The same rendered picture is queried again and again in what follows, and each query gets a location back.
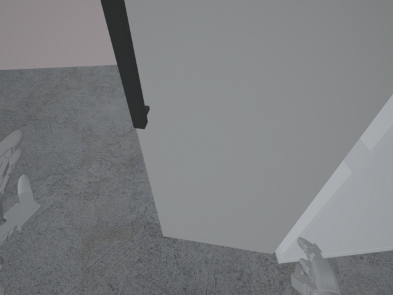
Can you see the robot right hand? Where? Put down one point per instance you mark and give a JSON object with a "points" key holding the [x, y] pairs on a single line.
{"points": [[321, 276]]}

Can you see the handle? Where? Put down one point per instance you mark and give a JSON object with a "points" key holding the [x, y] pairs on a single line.
{"points": [[119, 31]]}

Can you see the fridge door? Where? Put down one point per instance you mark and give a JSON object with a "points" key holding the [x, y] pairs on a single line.
{"points": [[253, 106]]}

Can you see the robot left hand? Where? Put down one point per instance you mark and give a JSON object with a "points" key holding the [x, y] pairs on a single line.
{"points": [[21, 213]]}

